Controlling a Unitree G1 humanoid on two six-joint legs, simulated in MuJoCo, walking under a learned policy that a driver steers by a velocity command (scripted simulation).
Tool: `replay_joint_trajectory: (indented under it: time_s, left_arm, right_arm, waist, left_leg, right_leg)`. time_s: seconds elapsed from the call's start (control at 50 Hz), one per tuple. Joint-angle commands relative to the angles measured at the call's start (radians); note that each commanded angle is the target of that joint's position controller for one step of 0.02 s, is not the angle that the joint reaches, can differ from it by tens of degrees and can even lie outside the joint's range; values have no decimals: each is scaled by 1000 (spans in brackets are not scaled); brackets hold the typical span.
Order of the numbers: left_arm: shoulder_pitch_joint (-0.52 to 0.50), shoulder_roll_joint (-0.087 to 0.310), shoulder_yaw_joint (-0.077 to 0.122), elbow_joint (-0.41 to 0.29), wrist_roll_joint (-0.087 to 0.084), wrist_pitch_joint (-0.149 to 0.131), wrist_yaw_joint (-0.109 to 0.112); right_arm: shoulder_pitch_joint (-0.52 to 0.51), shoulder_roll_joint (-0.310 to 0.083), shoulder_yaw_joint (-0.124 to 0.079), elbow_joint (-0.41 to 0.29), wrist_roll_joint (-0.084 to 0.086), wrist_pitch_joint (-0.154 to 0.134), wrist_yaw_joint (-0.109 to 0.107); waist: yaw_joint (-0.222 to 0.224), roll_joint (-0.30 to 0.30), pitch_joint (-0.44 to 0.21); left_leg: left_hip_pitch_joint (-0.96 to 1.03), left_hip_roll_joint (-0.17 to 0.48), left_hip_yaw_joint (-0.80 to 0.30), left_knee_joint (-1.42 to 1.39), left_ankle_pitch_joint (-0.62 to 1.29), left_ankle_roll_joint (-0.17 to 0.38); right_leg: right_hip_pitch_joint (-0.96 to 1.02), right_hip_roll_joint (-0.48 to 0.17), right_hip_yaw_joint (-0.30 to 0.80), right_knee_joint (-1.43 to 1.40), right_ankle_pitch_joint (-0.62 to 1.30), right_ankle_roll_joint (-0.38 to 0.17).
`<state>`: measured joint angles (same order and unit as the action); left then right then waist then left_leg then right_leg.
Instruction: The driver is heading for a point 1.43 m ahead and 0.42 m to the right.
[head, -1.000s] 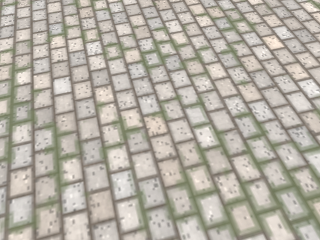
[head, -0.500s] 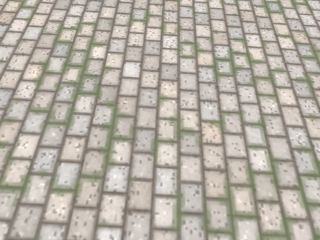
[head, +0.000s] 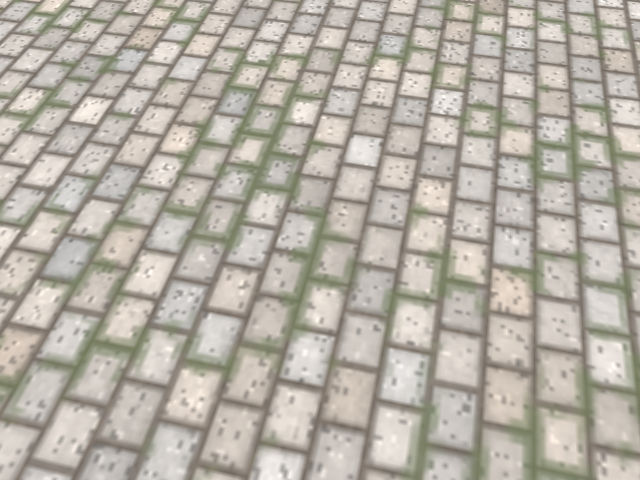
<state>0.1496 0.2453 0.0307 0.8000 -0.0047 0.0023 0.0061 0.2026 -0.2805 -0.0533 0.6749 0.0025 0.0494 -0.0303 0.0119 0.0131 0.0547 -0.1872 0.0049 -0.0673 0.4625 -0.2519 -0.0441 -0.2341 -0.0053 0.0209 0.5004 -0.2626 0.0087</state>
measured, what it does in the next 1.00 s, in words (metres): walks ahead, turning right: right foot, then left foot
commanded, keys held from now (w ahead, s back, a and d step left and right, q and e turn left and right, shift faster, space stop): e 0.14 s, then w+e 0.70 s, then w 0.16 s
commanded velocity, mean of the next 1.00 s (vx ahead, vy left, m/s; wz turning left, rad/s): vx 0.31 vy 0.00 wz -0.41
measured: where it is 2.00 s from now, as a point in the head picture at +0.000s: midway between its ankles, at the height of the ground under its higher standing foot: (499, 410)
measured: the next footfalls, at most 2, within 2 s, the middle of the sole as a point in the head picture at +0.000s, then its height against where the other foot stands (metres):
right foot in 0.44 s outside the picture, level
left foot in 0.94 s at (398, 474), level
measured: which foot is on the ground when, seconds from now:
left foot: down 0.00-0.44, up 0.46-0.92, down 0.94-1.00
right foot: down 0.00-0.14, up 0.16-0.42, down 0.44-0.96, up 0.98-1.00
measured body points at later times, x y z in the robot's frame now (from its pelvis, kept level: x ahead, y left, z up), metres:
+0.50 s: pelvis +0.05 -0.06 -0.02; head +0.06 -0.09 +0.43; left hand +0.23 +0.20 -0.10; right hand +0.08 -0.36 -0.14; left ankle -0.01 +0.12 -0.69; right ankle +0.04 -0.14 -0.74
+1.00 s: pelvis +0.31 -0.14 -0.02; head +0.35 -0.17 +0.43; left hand +0.45 +0.12 -0.13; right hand +0.41 -0.46 -0.09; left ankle +0.45 -0.09 -0.74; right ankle +0.07 -0.15 -0.67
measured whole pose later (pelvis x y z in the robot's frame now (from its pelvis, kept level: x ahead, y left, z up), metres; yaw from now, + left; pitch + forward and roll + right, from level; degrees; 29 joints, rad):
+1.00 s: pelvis +0.31 -0.14 -0.02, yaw -30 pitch +3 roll +2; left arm 0.42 0.30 0.06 0.81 -0.03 -0.02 0.02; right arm 0.03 -0.27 -0.05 0.65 0.00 -0.13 0.04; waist 0.07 -0.02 0.05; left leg -0.47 -0.07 0.02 0.54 -0.12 0.04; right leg -0.14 0.08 0.20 0.98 -0.49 -0.04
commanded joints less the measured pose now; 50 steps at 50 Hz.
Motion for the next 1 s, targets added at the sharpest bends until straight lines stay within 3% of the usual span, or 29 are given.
replay_joint_trajectory:
  time_s: [0.02, 0.04, 0.1, 0.14, 0.18, 0.2, 0.22, 0.26, 0.32, 0.36, 0.4, 0.42, 0.44, 0.46, 0.48, 0.5, 0.52, 0.54, 0.56, 0.58, 0.64, 0.72, 0.82, 0.88, 0.92, 0.94, 0.96, 0.98, 1.0]
  left_arm:
    - [72, 76, 9, -31, 18, -38, -14]
    - [7, 123, 13, -23, 21, -36, -14]
    - [-58, 164, 28, -40, -5, -16, -1]
    - [-42, 165, 34, -46, -14, -6, 4]
    - [-42, 151, 38, -54, -19, 1, 1]
    - [-85, 160, 44, -78, -23, 1, -5]
    - [-93, 157, 50, -91, -34, 2, -10]
    - [-79, 141, 49, -87, -35, 0, -19]
    - [-54, 115, 35, -80, -24, -11, -46]
    - [-19, 123, 35, -73, -25, -13, -58]
    - [82, 133, 43, -41, -25, -12, -58]
    - [163, 159, 58, -12, -25, -10, -52]
    - [281, 219, 87, 15, -35, -11, -41]
    - [343, 367, 111, -5, -25, -24, -24]
    - [316, 358, 100, -48, -8, -57, -41]
    - [263, 288, 80, -56, -8, -77, -44]
    - [224, 232, 64, -64, -10, -86, -44]
    - [178, 211, 56, -76, -9, -84, -37]
    - [155, 200, 50, -88, -2, -80, -30]
    - [156, 194, 46, -95, 2, -78, -23]
    - [208, 206, 52, -89, -8, -77, -1]
    - [262, 201, 54, -66, -14, -65, 20]
    - [325, 202, 63, -37, -29, -50, 31]
    - [304, 208, 73, -36, -20, -39, 37]
    - [281, 202, 70, -46, -9, -34, 29]
    - [258, 166, 55, -73, 5, -34, 23]
    - [427, 45, 22, -72, -2, -43, 17]
    - [451, 113, 24, -50, -30, -52, 14]
    - [318, 189, 46, -71, -45, -58, 10]
  right_arm:
    - [10, -160, -32, -39, -27, -15, -5]
    - [-20, -98, -22, -58, -28, -23, 8]
    - [5, -153, -40, -46, -28, -37, 1]
    - [34, -165, -47, -39, -20, -37, -11]
    - [61, -172, -54, -49, -15, -35, -24]
    - [101, -177, -55, -45, -17, -44, -27]
    - [101, -173, -53, -38, -13, -58, -27]
    - [54, -153, -52, -39, 9, -83, -24]
    - [-3, -174, -62, -46, 8, -93, -9]
    - [-7, -192, -70, -40, 16, -97, 9]
    - [-20, -189, -70, -30, 30, -95, 21]
    - [-8, -163, -62, -27, 24, -96, 24]
    - [1, -108, -43, -28, 4, -100, 29]
    - [-41, -16, -13, -98, -28, -111, 27]
    - [-72, -72, -21, -132, 20, -139, 23]
    - [-108, -133, -34, -132, 56, -157, 29]
    - [-98, -156, -39, -117, 45, -169, 31]
    - [-83, -150, -41, -93, 13, -175, 27]
    - [-73, -154, -47, -84, -7, -176, 29]
    - [-71, -149, -49, -78, -12, -173, 35]
    - [-116, -108, -40, -86, -14, -159, 40]
    - [-257, -56, -19, -121, -3, -162, 53]
    - [-372, -70, -19, -154, 8, -180, 78]
    - [-303, -101, -30, -133, 9, -189, 78]
    - [-106, -159, -59, -85, 4, -190, 62]
    - [64, -189, -66, -66, -12, -187, 53]
    - [186, -263, -85, -21, -26, -181, 55]
    - [208, -174, -66, 2, -3, -181, 66]
    - [126, -119, -49, -6, 11, -175, 59]
  waist:
    - [62, 150, -156]
    - [12, 94, -127]
    - [-22, 103, -43]
    - [-22, 143, -24]
    - [-59, 205, -41]
    - [-91, 192, -6]
    - [-78, 159, 37]
    - [-55, 116, 67]
    - [-39, 91, 9]
    - [-27, 94, -19]
    - [28, 71, -35]
    - [58, 37, -56]
    - [107, -83, -88]
    - [95, -388, -98]
    - [105, -268, -150]
    - [88, -169, -46]
    - [62, -120, 2]
    - [35, -71, 14]
    - [18, -83, 16]
    - [12, -96, 6]
    - [19, -66, -6]
    - [58, -98, 17]
    - [85, -101, 32]
    - [44, -139, 4]
    - [-59, -159, -143]
    - [-138, -131, -296]
    - [-73, 193, -476]
    - [-86, 265, -490]
    - [-99, 153, -289]
  left_leg:
    - [131, 151, -105, -56, 340, 112]
    - [89, 107, -79, -70, 187, 117]
    - [55, 103, -78, -92, 93, 101]
    - [43, 169, -114, -109, 137, 143]
    - [68, 280, -227, -188, -128, 228]
    - [73, 356, -316, -254, -272, 277]
    - [82, 390, -355, -288, -345, 293]
    - [130, 356, -276, -315, -324, 259]
    - [80, 277, -69, -300, -140, 210]
    - [26, 255, 10, -270, -118, 204]
    - [-64, 246, 70, -170, -181, 185]
    - [-130, 220, 111, -59, -164, 163]
    - [-223, 164, 199, 217, -100, 110]
    - [-530, 22, 209, 662, -348, 13]
    - [-685, -38, 2, 803, -360, 21]
    - [-761, 29, -27, 826, -272, 51]
    - [-735, 66, -24, 774, -171, 74]
    - [-680, 94, -24, 707, -89, 75]
    - [-617, 104, -23, 634, -25, 69]
    - [-574, 97, -12, 590, 29, 59]
    - [-561, 56, 21, 442, 162, 15]
    - [-474, 2, 44, 181, 327, -15]
    - [-433, -21, 15, 26, 361, 10]
    - [-330, -24, 26, 5, 287, 49]
    - [-43, -47, 78, -14, 274, 109]
    - [268, 79, -42, 48, 243, 177]
    - [671, 344, -529, 16, 70, 356]
    - [664, 396, -765, -133, -102, 377]
    - [504, 356, -610, -161, -155, 333]
  right_leg:
    - [0, -53, 42, -92, 53, -13]
    - [26, -44, 40, -77, 66, 21]
    - [-82, -11, 36, 15, 110, 14]
    - [-135, -1, 22, 96, 63, 15]
    - [-244, 13, -34, 309, -214, 11]
    - [-355, -32, 2, 471, -302, -1]
    - [-445, -64, 38, 549, -310, -14]
    - [-494, -95, 51, 495, -239, -22]
    - [-299, -95, -28, 336, -145, -22]
    - [-158, -61, -83, 238, -100, -25]
    - [13, -12, -145, 122, -14, -37]
    - [132, 31, -168, 104, -31, -53]
    - [278, 12, -75, 38, -63, -95]
    - [386, -259, 497, -167, -203, -253]
    - [392, -378, 864, -359, -475, -396]
    - [353, -387, 797, -371, -499, -378]
    - [300, -342, 676, -342, -403, -330]
    - [248, -292, 562, -317, -266, -289]
    - [205, -243, 467, -316, -142, -263]
    - [190, -209, 406, -326, -55, -248]
    - [196, -168, 294, -326, 214, -244]
    - [127, -115, 224, -313, 273, -204]
    - [194, -156, 306, -250, 276, -196]
    - [252, -184, 316, -178, 460, -172]
    - [249, -124, 262, 57, 783, -133]
    - [89, -81, 258, 295, 637, -110]
    - [-291, 95, 186, 696, -18, -31]
    - [-413, 92, 213, 843, -288, -23]
    - [-479, 35, 199, 881, -226, -23]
